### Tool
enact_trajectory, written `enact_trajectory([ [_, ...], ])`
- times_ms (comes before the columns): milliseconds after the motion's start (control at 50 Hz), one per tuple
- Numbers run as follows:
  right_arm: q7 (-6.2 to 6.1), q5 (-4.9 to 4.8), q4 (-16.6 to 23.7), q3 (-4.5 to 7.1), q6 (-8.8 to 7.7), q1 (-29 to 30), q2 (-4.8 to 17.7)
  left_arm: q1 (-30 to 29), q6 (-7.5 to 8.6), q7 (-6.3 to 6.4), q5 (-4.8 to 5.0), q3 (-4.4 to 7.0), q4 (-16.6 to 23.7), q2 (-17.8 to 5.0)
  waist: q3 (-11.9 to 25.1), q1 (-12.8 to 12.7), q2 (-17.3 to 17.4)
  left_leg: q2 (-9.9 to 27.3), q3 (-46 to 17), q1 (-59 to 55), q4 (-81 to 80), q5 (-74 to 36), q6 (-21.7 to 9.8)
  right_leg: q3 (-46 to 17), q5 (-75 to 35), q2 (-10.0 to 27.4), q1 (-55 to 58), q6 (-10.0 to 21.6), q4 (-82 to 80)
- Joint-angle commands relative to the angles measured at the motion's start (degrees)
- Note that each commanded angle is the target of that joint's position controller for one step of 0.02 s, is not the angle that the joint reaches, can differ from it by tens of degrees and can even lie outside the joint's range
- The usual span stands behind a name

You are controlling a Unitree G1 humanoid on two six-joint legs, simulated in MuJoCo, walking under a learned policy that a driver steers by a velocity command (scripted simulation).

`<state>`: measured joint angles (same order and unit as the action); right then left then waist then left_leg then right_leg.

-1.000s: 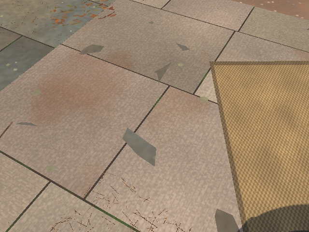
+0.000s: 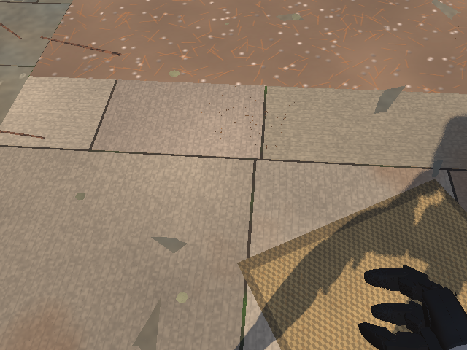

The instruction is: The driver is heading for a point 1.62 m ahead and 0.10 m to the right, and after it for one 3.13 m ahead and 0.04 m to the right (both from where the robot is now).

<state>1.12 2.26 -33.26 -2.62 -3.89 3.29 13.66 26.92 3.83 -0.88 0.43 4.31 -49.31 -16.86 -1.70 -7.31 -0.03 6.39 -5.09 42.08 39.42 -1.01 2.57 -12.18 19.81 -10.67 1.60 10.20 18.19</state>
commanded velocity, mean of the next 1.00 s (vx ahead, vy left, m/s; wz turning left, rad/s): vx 1.00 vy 0.00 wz -0.19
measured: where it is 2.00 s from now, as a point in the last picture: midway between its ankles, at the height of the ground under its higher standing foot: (321, 64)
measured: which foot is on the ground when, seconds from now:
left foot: up 0.00-0.08, down 0.10-0.56, up 0.58-0.98, down 1.00-1.00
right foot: down 0.00-0.08, up 0.10-0.54, down 0.56-1.00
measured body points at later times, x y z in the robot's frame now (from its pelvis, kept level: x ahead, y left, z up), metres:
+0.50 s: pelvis +0.44 -0.01 -0.02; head +0.47 -0.03 +0.43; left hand +0.79 +0.04 -0.05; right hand +0.23 -0.20 -0.14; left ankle +0.28 +0.18 -0.73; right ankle +0.57 -0.16 -0.70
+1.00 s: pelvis +0.89 -0.17 -0.03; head +0.91 -0.18 +0.42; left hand +0.92 +0.09 -0.17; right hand +1.00 -0.46 -0.13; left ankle +1.04 -0.18 -0.73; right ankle +0.60 -0.17 -0.69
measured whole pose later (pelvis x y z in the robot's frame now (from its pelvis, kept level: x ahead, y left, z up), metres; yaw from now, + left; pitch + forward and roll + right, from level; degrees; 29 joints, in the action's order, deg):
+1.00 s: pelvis +0.89 -0.17 -0.03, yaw -10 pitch -1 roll -2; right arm 3.7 0.5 -42.9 1.7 -1.7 -6.8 16.8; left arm 25.2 4.4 1.7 -1.6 1.7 -52.5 -14.4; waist -2.5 0.5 2.2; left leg -2.4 9.5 31.8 38.4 5.1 -11.4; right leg 17.2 21.9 -0.4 13.1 -0.6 33.9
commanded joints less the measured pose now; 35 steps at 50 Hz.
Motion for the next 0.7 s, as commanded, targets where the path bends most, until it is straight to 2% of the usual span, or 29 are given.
enact_trajectory([
  [20, -0.45, -0.70, 4.52, 1.50, -0.89, 3.34, 5.33, -1.37, 0.72, 0.43, -0.06, 2.92, 3.68, -10.45, 0.56, 2.03, -3.54, -6.20, 4.61, -17.65, -9.29, -3.38, -1.14, -10.15, -40.21, 10.39, -9.25, 1.78, -0.36],
  [40, -0.90, -0.74, 3.56, 2.35, -1.06, -0.26, 7.38, -2.73, 0.86, 0.58, -0.18, 3.17, 4.21, -11.52, 3.14, 3.88, -3.65, -7.75, 4.12, -23.64, -10.81, -0.90, -1.59, -10.83, -46.52, 10.45, -8.00, 0.46, 3.96],
  [60, -1.60, -1.10, 1.69, 3.76, -1.31, -7.48, 10.62, -4.42, 1.04, 0.45, -0.66, 3.54, 4.74, -13.47, 8.03, 7.79, -3.58, -8.65, 3.36, -31.82, -10.12, 3.89, -2.24, -11.00, -51.64, 10.45, -7.09, -0.80, 12.46],
  [80, -2.44, -1.32, -1.19, 5.13, -1.57, -19.48, 13.26, -8.42, 1.35, 0.15, -0.89, 3.73, 5.68, -14.80, 13.37, 15.22, -3.33, -6.89, 2.97, -44.14, -9.80, 7.61, -2.90, -9.98, -49.80, 9.04, -11.17, -1.77, 25.12],
  [100, -3.71, -0.07, -3.59, 6.93, -1.72, -32.82, 17.17, -10.49, 2.12, 0.05, -1.08, 2.33, 7.26, -9.64, 20.37, 20.33, 1.05, 2.50, -5.37, -58.38, -8.01, 24.13, -4.47, -6.48, -35.18, 6.73, -19.88, -2.09, 42.68],
  [120, -3.60, 2.97, -3.47, 7.60, -1.80, -31.74, 20.46, -3.34, 1.93, 0.20, 1.45, -0.39, 9.80, 0.70, 26.11, 12.94, 18.62, 20.56, -35.08, -70.75, -16.86, 39.83, -9.11, 0.14, 11.58, 0.89, -38.17, -3.61, 59.45],
  [140, -2.94, 1.82, -2.71, 8.27, -1.13, -25.45, 18.40, -3.87, 1.02, 0.56, 0.68, -1.02, 10.44, -3.63, 24.36, 11.39, 19.32, 20.54, -48.54, -65.41, -24.68, 52.75, -11.62, 3.67, 5.68, 5.24, -45.52, -2.75, 64.55],
  [160, -2.68, 1.04, -1.83, 7.10, -0.86, -19.70, 12.24, -9.35, 0.04, 0.43, -0.90, -0.30, 9.74, -7.11, 14.50, 11.45, 10.35, 16.60, -37.45, -56.05, -25.28, 51.08, -10.65, 5.46, -1.00, 8.75, -46.89, -2.94, 63.16],
  [180, -2.32, 0.67, -2.90, 6.42, -0.70, -18.62, 9.38, -11.85, -0.57, -0.32, -1.77, -0.08, 9.94, -7.67, 9.24, 10.89, 3.95, 14.15, -27.23, -49.11, -24.41, 39.15, -9.87, 6.61, -3.90, 10.85, -45.75, -3.46, 60.56],
  [200, -2.26, 0.79, -4.71, 6.14, -0.75, -20.30, 8.46, -14.36, -1.16, -1.24, -2.32, -0.14, 10.54, -6.91, 6.16, 10.74, 1.93, 11.70, -19.46, -44.58, -24.98, 29.64, -8.65, 6.82, -4.20, 12.50, -44.77, -3.80, 59.05],
  [220, -2.28, 0.51, -6.75, 5.84, -1.19, -22.06, 7.73, -14.53, -1.92, -2.14, -2.70, -0.56, 11.70, -5.21, 4.11, 9.46, 4.12, 10.77, -14.40, -41.19, -25.71, 24.91, -8.25, 6.71, -4.24, 13.88, -44.42, -4.25, 58.26],
  [260, -1.35, -0.72, -9.78, 5.44, -2.37, -24.39, 5.80, -17.19, -3.28, -3.02, -2.69, -1.62, 14.06, -2.44, 1.35, 8.13, 5.18, 10.12, -7.27, -38.62, -27.68, 17.29, -7.14, 7.15, -5.01, 16.10, -46.92, -4.54, 57.97],
  [300, -0.75, -1.09, -10.65, 5.53, -3.21, -23.96, 6.25, -20.51, -3.85, -3.54, -2.70, -2.23, 16.55, -2.22, -0.27, 7.11, 4.76, 9.72, 0.15, -36.12, -29.98, 9.16, -6.73, 8.30, -9.36, 16.77, -48.37, -4.95, 56.57],
  [360, -0.65, -0.56, -11.51, 5.67, -4.09, -22.47, 7.62, -25.55, -4.09, -3.98, -2.10, -2.67, 19.18, -3.03, -3.75, 5.77, 4.48, 7.12, 10.99, -32.97, -32.81, 0.08, -5.43, 10.88, -18.11, 16.47, -46.90, -5.06, 47.59],
  [400, -0.72, -0.43, -13.20, 5.68, -4.27, -26.08, 8.41, -30.01, -3.69, -4.72, -2.48, -3.27, 20.06, -2.74, -6.53, 7.28, 1.93, 5.30, 15.47, -33.38, -35.13, -5.70, -4.87, 14.77, -20.97, 14.65, -43.51, -3.78, 36.78],
  [440, -0.79, -0.24, -15.23, 5.62, -3.95, -30.71, 9.67, -32.85, -2.71, -5.01, -2.58, -4.32, 19.99, -0.95, -8.09, 8.76, 1.14, 6.10, 16.88, -34.21, -37.70, -16.95, -5.53, 17.78, -20.46, 11.47, -36.25, -1.40, 27.50],
  [480, -1.46, -0.52, -16.40, 6.02, -2.97, -32.17, 13.77, -31.85, -2.09, -4.20, -2.86, -3.96, 18.94, -2.78, -5.71, 6.71, 4.26, 7.67, 17.42, -41.11, -31.82, -45.57, -6.98, 20.74, -14.33, 6.44, -29.85, 0.00, 23.08],
  [500, -1.96, -0.71, -16.94, 6.22, -2.21, -32.39, 15.86, -27.81, -1.82, -3.56, -3.38, -3.32, 17.59, -4.52, -1.88, 3.79, 5.87, 8.72, 17.13, -43.84, -23.52, -57.18, -7.78, 21.06, -9.98, 4.29, -23.91, 0.68, 21.63],
  [520, -2.39, -0.82, -17.37, 6.35, -1.43, -31.38, 17.52, -18.03, -1.60, -2.69, -3.64, -2.34, 14.68, -6.33, 3.55, -1.55, 7.47, 9.65, 15.92, -42.98, -11.06, -61.29, -8.47, 18.94, -6.98, 3.83, -13.04, 1.70, 19.99],
  [540, -2.44, -1.53, -17.12, 6.29, -0.89, -29.14, 17.75, -5.75, -1.21, -1.55, -3.96, -1.15, 10.67, -8.29, 8.98, -8.11, 7.38, 7.92, 15.23, -36.58, 5.29, -54.12, -8.60, 15.39, -9.90, 6.30, 1.91, 3.09, 13.28],
  [560, -1.61, -1.14, -15.37, 5.15, -0.95, -31.27, 11.09, -1.18, -1.15, -0.21, -5.05, 0.36, 8.55, -13.49, 16.46, -5.12, -0.23, 1.96, 12.67, -22.45, 27.67, -5.64, -8.59, 0.67, 2.43, 19.95, 17.36, 2.97, 15.32],
  [580, -0.88, -3.99, -12.20, 4.12, -1.36, -37.27, 5.52, -2.73, -0.77, 0.23, -5.05, 1.28, 10.39, -17.07, 27.85, 1.17, -10.78, -5.76, 4.22, -4.14, 48.28, 29.51, -7.76, -29.67, 7.48, 37.54, 30.26, 6.81, 8.11],
  [600, -1.49, -3.60, -10.67, 5.58, -1.50, -26.76, 11.66, -2.56, -0.82, 0.61, -3.73, 1.62, 9.63, -14.11, 22.82, -2.80, -0.45, -4.25, -0.03, 0.68, 48.83, 21.07, -8.66, -26.28, 6.18, 33.87, 22.00, 4.58, 1.70],
  [620, -1.21, -3.65, -9.92, 5.27, -1.64, -24.32, 9.45, -5.68, 0.03, 0.75, -3.55, 0.73, 7.65, -11.21, 10.48, 0.72, -1.18, -2.17, 1.11, 2.25, 44.74, 16.96, -8.44, -16.85, 1.39, 31.84, 11.31, 3.78, -0.21],
  [640, -0.78, -3.19, -11.19, 4.88, -1.22, -24.79, 7.58, -7.97, 0.86, 0.44, -3.34, 0.15, 6.69, -7.85, 4.28, 3.53, 1.19, 0.22, 1.28, -0.36, 39.87, 15.26, -8.09, -10.08, -2.91, 29.23, 1.80, 2.17, -2.89],
  [660, -0.21, -2.44, -12.71, 4.87, -0.05, -25.99, 6.40, -10.14, 1.49, 0.52, -3.06, -0.41, 6.17, -5.80, 1.47, 6.05, 0.82, 1.46, 0.76, -4.08, 37.30, 14.45, -7.71, -3.28, -5.01, 25.80, -4.65, -0.22, -5.17],
  [680, 0.45, -1.87, -13.80, 4.71, 1.23, -29.44, 4.97, -10.16, 2.00, 0.69, -2.57, -0.80, 5.74, -4.45, 1.25, 8.15, -2.54, 2.01, 0.90, -7.31, 36.16, 13.92, -6.97, 0.18, -5.34, 25.81, -8.72, -0.54, -7.26],
  [700, 0.82, -1.53, -14.30, 4.91, 2.19, -28.96, 4.49, -9.83, 2.69, 0.47, -2.12, -1.18, 4.93, -2.74, 0.16, 8.91, -1.90, 2.70, 0.75, -6.82, 35.18, 13.80, -6.80, 3.20, -7.67, 24.89, -9.49, -1.28, -8.54],
])
Keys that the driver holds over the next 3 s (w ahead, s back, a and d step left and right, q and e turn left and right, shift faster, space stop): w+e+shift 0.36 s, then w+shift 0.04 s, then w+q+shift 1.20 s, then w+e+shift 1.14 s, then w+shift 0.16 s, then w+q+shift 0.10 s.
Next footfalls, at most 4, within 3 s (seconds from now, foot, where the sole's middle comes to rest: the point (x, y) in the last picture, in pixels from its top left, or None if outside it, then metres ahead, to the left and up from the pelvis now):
0.10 left None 0.31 0.17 -0.77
0.56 right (337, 302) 0.62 -0.18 -0.77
1.00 left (338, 177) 1.08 -0.19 -0.77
1.42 right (377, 100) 1.50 -0.35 -0.77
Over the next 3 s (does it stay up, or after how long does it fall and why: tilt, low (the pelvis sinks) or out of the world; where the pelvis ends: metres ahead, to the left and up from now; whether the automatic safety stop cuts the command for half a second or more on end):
stays up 2.68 0.00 0.01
